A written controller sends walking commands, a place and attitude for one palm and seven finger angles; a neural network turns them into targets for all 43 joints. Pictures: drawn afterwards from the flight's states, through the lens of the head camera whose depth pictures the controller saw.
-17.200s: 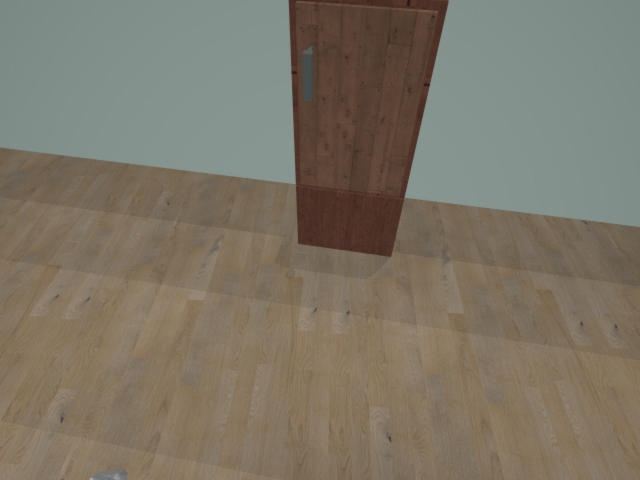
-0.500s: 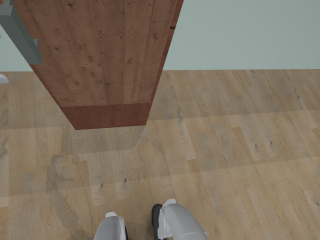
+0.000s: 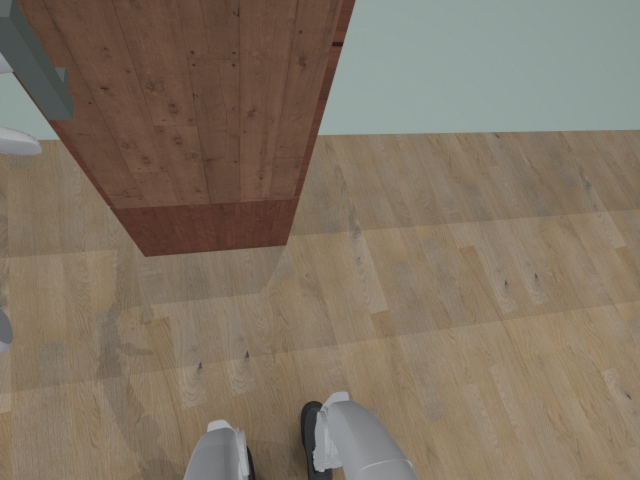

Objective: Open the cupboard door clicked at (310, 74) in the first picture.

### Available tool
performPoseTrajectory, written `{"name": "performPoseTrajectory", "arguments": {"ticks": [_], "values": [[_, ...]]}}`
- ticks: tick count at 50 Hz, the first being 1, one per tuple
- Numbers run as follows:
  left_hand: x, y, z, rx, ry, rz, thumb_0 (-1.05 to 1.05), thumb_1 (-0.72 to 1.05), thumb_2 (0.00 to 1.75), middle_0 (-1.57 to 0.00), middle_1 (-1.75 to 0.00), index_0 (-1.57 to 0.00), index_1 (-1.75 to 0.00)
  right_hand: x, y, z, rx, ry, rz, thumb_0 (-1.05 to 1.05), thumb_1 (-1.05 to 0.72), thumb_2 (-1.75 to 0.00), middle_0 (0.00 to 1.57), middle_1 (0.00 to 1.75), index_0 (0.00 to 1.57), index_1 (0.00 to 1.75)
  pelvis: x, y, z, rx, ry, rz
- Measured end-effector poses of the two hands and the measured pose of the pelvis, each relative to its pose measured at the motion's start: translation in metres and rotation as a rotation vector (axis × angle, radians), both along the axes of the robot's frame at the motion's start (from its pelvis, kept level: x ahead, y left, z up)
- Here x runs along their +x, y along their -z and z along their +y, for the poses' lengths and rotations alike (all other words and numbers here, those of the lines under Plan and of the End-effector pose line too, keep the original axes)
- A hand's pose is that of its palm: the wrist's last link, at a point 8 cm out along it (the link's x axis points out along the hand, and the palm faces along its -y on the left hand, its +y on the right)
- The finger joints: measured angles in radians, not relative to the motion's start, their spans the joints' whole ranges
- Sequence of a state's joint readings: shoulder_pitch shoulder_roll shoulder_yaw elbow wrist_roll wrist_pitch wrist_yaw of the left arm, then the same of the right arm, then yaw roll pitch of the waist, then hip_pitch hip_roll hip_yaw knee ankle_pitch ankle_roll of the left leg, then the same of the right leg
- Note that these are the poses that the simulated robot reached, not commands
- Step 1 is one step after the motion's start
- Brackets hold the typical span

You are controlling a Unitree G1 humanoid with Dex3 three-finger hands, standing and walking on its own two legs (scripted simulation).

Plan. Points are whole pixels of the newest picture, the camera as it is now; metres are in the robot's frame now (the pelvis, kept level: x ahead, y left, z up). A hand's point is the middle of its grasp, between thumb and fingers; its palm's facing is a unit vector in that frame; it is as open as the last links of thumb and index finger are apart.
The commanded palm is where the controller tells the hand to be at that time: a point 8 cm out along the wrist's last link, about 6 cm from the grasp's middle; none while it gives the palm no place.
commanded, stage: slide the fingers in behind the handle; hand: left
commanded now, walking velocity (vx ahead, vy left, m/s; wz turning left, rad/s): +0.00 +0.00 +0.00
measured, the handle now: (35, 50) +0.58 +0.24 +0.08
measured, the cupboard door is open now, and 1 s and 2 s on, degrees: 0 0 0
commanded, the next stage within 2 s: close the thumb around the handle in 1.14 s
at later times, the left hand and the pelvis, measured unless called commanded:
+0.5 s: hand (16, 86) +0.53 +0.25 +0.08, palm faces +0.03 -1.00 -0.01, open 13.9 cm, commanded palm +0.52 +0.28 +0.08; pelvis +0.01 +0.00 +0.01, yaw +1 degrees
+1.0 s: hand (46, 88) +0.54 +0.23 +0.07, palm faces +0.02 -1.00 -0.03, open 13.8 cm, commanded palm +0.52 +0.26 +0.08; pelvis +0.01 -0.01 +0.00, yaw +1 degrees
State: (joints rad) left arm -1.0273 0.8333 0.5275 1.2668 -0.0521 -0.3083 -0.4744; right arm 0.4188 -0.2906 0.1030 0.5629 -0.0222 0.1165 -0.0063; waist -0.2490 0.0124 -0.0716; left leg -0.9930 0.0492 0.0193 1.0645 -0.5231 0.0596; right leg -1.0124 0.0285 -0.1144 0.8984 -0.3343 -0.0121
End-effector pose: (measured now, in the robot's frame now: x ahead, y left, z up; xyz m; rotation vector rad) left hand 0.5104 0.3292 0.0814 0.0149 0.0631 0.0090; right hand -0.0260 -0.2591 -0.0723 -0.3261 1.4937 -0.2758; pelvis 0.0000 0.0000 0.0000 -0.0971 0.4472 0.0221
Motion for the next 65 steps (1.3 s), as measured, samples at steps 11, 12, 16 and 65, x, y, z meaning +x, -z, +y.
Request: {"name": "performPoseTrajectory", "arguments": {"ticks": [11,12,16,65], "values": [[0.002,0.001,-0.007,0.0,0.006,-0.004,-0.02,-0.5,0.3,-0.3,-1.2,-0.3,-1.21,-0.003,0.001,0.006,0.028,0.012,0.038,0.0,-0.9,-0.9,0.2,0.3,0.2,0.3,0.007,-0.003,0.001,0.002,-0.003,0.003],[0.002,0.001,-0.009,-0.002,0.006,-0.004,-0.02,-0.5,0.3,-0.3,-1.2,-0.3,-1.21,-0.002,0.0,0.006,0.029,0.012,0.038,0.0,-0.9,-0.9,0.2,0.3,0.2,0.3,0.007,-0.003,0.001,0.002,-0.004,0.003],[0.002,0.003,-0.014,-0.009,-0.001,-0.004,-0.02,-0.5,0.3,-0.3,-1.2,-0.3,-1.22,0.003,0.0,0.005,0.032,0.004,0.035,0.0,-0.9,-0.9,0.2,0.3,0.2,0.3,0.01,-0.005,0.001,0.003,-0.008,0.0],[0.003,0.003,-0.051,0.002,-0.005,-0.008,-0.02,-0.49,0.3,-0.3,-1.2,-0.3,-1.22,0.013,0.006,-0.011,0.043,-0.004,-0.022,0.0,-0.9,-0.9,0.2,0.3,0.2,0.3,0.01,-0.006,-0.012,0.023,0.001,-0.016]]}}
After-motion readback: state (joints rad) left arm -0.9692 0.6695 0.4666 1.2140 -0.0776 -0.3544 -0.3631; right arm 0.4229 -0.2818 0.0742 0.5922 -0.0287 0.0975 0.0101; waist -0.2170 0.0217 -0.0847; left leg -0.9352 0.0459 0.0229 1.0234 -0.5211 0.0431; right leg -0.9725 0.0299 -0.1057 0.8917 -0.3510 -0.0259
